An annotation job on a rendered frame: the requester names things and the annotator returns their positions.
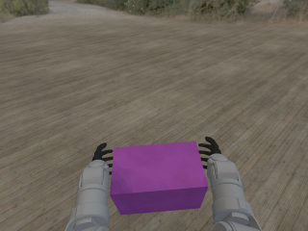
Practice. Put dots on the robot left forearm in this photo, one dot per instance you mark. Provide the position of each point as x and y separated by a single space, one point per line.
90 207

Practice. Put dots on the right robot upper arm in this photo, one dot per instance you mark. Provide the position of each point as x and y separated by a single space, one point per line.
227 225

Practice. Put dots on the robot right forearm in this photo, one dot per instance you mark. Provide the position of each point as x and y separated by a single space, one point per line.
228 193

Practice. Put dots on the carton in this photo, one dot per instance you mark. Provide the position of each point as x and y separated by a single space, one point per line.
157 178

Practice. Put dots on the robot right hand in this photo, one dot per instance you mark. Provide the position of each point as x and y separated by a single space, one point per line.
212 146

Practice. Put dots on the robot left hand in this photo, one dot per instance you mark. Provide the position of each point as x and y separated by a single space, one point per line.
99 153

